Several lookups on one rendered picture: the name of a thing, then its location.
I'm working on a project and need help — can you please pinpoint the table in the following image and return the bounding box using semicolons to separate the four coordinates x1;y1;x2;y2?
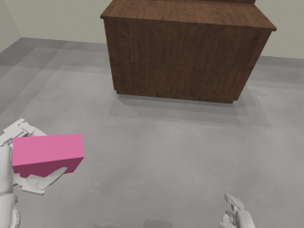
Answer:
100;0;277;104

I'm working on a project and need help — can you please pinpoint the sponge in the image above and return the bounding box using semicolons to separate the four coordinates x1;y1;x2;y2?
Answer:
11;133;85;179

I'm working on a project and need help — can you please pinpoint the right robot hand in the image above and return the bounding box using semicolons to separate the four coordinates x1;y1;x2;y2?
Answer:
219;194;256;228

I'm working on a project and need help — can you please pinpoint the left robot hand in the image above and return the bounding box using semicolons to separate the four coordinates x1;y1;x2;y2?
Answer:
0;118;67;196

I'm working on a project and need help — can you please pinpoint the robot left forearm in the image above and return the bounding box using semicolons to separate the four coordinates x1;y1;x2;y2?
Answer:
0;193;21;228

